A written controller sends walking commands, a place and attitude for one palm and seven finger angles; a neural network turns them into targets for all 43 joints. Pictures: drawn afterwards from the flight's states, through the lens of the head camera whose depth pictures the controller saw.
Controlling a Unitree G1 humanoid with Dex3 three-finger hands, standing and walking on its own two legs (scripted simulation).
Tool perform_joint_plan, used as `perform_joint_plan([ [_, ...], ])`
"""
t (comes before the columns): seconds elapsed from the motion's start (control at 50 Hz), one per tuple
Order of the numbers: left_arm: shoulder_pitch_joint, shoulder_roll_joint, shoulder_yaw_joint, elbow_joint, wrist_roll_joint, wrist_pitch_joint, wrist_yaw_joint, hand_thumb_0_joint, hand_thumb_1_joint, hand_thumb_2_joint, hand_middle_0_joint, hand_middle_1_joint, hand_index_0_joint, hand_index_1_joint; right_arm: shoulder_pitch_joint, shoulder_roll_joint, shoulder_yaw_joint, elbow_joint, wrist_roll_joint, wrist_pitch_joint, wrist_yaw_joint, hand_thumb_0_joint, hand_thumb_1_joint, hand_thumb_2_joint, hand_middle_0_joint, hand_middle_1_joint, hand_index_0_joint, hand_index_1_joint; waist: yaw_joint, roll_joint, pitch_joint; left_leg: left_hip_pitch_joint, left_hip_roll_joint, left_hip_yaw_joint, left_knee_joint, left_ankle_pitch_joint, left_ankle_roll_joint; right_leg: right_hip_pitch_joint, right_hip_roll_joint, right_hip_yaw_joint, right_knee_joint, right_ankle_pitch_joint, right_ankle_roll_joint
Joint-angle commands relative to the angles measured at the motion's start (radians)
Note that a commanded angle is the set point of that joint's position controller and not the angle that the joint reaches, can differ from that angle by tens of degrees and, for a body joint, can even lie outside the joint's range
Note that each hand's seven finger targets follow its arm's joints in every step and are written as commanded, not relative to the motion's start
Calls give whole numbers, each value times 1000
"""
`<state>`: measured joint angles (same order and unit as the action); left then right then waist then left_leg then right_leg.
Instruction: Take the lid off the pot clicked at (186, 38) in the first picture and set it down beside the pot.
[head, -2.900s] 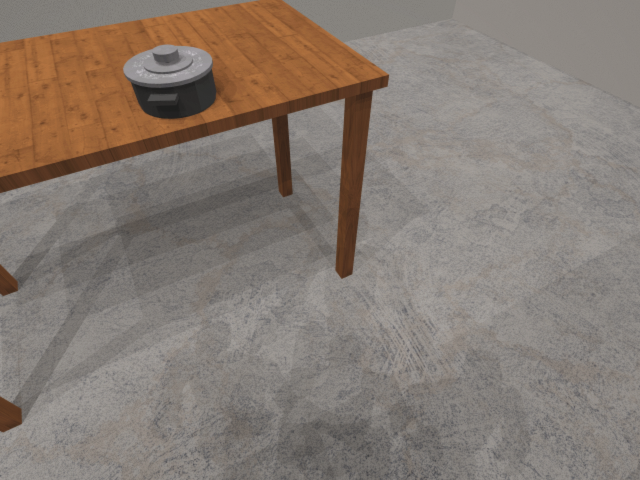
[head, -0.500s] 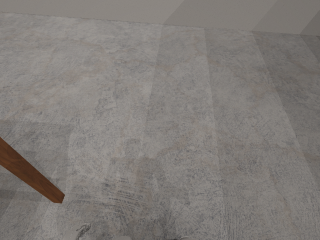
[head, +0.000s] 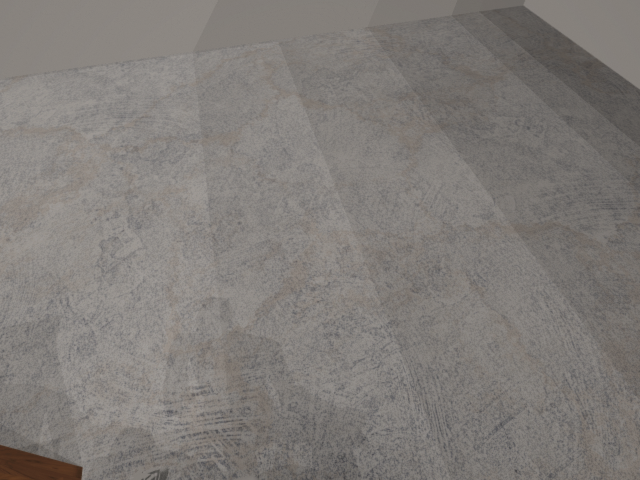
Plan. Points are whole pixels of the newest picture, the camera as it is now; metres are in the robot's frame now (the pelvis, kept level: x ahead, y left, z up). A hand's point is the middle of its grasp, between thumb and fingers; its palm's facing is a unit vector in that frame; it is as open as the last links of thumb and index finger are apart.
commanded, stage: walk to a spot facing it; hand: left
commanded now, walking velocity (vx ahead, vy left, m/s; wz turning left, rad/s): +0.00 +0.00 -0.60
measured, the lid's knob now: out of the picture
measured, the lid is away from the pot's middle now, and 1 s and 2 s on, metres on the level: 0.00 0.00 0.00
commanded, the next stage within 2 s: turn to face it in 0.74 s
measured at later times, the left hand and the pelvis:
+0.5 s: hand (185, 478) +0.14 +0.20 -0.15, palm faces -0.25 -0.95 -0.19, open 7.4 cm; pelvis +0.00 +0.03 +0.02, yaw -18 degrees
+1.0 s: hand (289, 421) +0.22 +0.07 -0.15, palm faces -0.52 -0.83 -0.21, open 7.4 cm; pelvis +0.06 -0.06 +0.02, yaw -31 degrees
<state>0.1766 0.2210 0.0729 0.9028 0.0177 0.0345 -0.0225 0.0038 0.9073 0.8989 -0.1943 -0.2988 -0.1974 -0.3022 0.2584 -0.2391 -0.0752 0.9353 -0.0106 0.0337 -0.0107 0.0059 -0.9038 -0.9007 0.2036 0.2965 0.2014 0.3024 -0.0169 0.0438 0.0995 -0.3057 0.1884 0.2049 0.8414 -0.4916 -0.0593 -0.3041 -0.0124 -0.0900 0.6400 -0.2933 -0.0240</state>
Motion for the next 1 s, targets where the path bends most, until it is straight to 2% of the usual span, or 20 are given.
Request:
perform_joint_plan([
  [0.0, 102, 216, 59, -44, -3, -14, 45, 0, 900, 900, -200, -300, -200, -300, -129, -80, -8, -134, 0, -12, -20, 0, -900, -900, 200, 300, 200, 300, 75, -221, -127, -321, -37, -202, 334, -29, -8, 227, -301, 402, -267, 487, -196],
  [0.08, 4, 194, 43, -86, 5, -15, 39, 0, 900, 900, -200, -300, -200, -300, -65, -71, -9, -97, -7, -3, -8, 0, -900, -900, 200, 300, 200, 300, 21, -178, -120, -189, -73, -165, 214, 85, -25, 85, -214, 331, -299, 325, -151],
  [0.22, 4, 219, 50, -101, 8, -4, 30, 0, 900, 900, -200, -300, -200, -300, -80, -65, 0, -124, 2, -17, -12, 0, -900, -900, 200, 300, 200, 300, 34, -201, -135, -80, -140, -158, -50, 71, -10, 55, -186, 453, -289, 250, -160],
  [0.28, -25, 210, 48, -107, 2, 3, 29, 0, 900, 900, -200, -300, -200, -300, -5, -67, 0, -112, 8, -27, -22, 0, -900, -900, 200, 300, 200, 300, -3, -196, -158, 56, -156, -156, -277, 168, 2, 17, -152, 473, -226, 284, -112],
  [0.3, -41, 190, 44, -117, -4, 6, 28, 0, 900, 900, -200, -300, -200, -300, 44, -81, -1, -101, 7, -36, -27, 0, -900, -900, 200, 300, 200, 300, -28, -169, -175, 162, -136, -172, -406, 226, 13, -43, -106, 447, -171, 249, -73],
  [0.32, -30, 136, 35, -137, -11, 12, 21, 0, 900, 900, -200, -300, -200, -300, 58, -154, -12, -105, -2, -46, -32, 0, -900, -900, 200, 300, 200, 300, -31, 29, -171, 258, 36, -372, -540, 180, 74, -198, 11, 353, -25, 72, -14],
  [0.34, -13, 100, 30, -154, -9, 11, 10, 0, 900, 900, -200, -300, -200, -300, 36, -236, -24, -130, -10, -41, -29, 0, -900, -900, 200, 300, 200, 300, -14, 268, -127, 228, 261, -576, -641, 198, 166, -317, 104, 175, 225, -251, 45],
  [0.36, -20, 140, 41, -144, 9, 15, 7, 0, 900, 900, -200, -300, -200, -300, 0, -221, -21, -134, -14, -43, -31, 0, -900, -900, 200, 300, 200, 300, -19, 212, -100, 131, 302, -597, -644, 201, 210, -304, 47, 185, 417, -254, 63],
  [0.38, -10, 149, 52, -126, 13, 14, 2, 0, 900, 900, -200, -300, -200, -300, -48, -179, -10, -146, -15, -47, -32, 0, -900, -900, 200, 300, 200, 300, 15, 157, -102, 94, 252, -518, -617, 251, 205, -287, 28, 189, 499, -206, 68],
  [0.42, 8, 127, 50, -102, 11, 16, -17, 0, 900, 900, -200, -300, -200, -300, -87, -149, -2, -152, -17, -52, -28, 0, -900, -900, 200, 300, 200, 300, 29, 87, -97, 125, 152, -326, -598, 243, 173, -285, 2, 137, 541, -123, 80],
  [0.58, -137, 67, 19, -126, 9, 4, -42, 0, 900, 900, -200, -300, -200, -300, 100, -163, -21, -59, -19, -63, -12, 0, -900, -900, 200, 300, 200, 300, -61, 127, -54, 241, 180, -173, -598, 226, 174, -243, -47, 15, 184, -128, 79],
  [0.68, -72, 59, 16, -97, 10, -18, -39, 0, 900, 900, -200, -300, -200, -300, 86, -181, -30, -36, -20, -62, -2, 0, -900, -900, 200, 300, 200, 300, -20, 119, -94, 179, 175, -59, -436, 294, 126, -15, 4, -65, -68, -80, 43],
  [0.7, 33, 75, 24, -62, 11, -27, -32, 0, 900, 900, -200, -300, -200, -300, 63, -177, -27, -39, -17, -61, 0, 0, -900, -900, 200, 300, 200, 300, 39, 71, -136, 109, 139, -7, -280, 304, 88, 152, 27, -80, -178, 3, 21],
  [0.72, 166, 176, 46, -18, 15, -42, -20, 0, 900, 900, -200, -300, -200, -300, 55, -131, -15, -62, -3, -62, 10, 0, -900, -900, 200, 300, 200, 300, 104, -132, -216, -126, 73, 72, -16, 261, 33, 454, -120, 108, -266, -43, -46],
  [0.74, 285, 316, 75, 14, 2, -49, -1, 0, 900, 900, -200, -300, -200, -300, -41, -62, 13, -134, 0, -62, 17, 0, -900, -900, 200, 300, 200, 300, 166, -413, -219, -451, -67, 36, 264, -157, -16, 578, -394, 557, -350, 105, -173],
  [0.76, 319, 314, 77, 25, -15, -46, 18, 0, 900, 900, -200, -300, -200, -300, -112, -111, 5, -154, -4, -58, 4, 0, -900, -900, 200, 300, 200, 300, 179, -309, -206, -491, -39, -133, 349, -140, -1, 506, -436, 598, -360, 145, -226],
  [0.8, 184, 230, 55, 3, -6, -52, 27, 0, 900, 900, -200, -300, -200, -300, -148, -100, 1, -131, -9, -60, 7, 0, -900, -900, 200, 300, 200, 300, 115, -203, -81, -474, -1, -178, 361, 2, 0, 332, -355, 488, -376, 39, -210],
  [0.84, 72, 162, 25, -15, 2, -62, 29, 0, 900, 900, -200, -300, -200, -300, -55, -72, 6, -66, -16, -46, 9, 0, -900, -900, 200, 300, 200, 300, 28, -171, -52, -324, -16, -149, 264, 95, -17, 172, -274, 286, -369, 267, -156],
  [0.88, 49, 143, 12, -2, 7, -72, 33, 0, 900, 900, -200, -300, -200, -300, 26, -43, 12, -18, -12, -36, 10, 0, -900, -900, 200, 300, 200, 300, -10, -192, -64, -233, -51, -127, 197, 151, -16, 123, -234, 181, -361, 407, -134],
  [0.98, 40, 123, -7, 47, 4, -71, 45, 0, 900, 900, -200, -300, -200, -300, 36, -3, 33, 25, 2, -42, 12, 0, -900, -900, 200, 300, 200, 300, -7, -184, -72, -89, -96, -105, -85, 258, 5, 145, -217, 63, -332, 433, -101],
])
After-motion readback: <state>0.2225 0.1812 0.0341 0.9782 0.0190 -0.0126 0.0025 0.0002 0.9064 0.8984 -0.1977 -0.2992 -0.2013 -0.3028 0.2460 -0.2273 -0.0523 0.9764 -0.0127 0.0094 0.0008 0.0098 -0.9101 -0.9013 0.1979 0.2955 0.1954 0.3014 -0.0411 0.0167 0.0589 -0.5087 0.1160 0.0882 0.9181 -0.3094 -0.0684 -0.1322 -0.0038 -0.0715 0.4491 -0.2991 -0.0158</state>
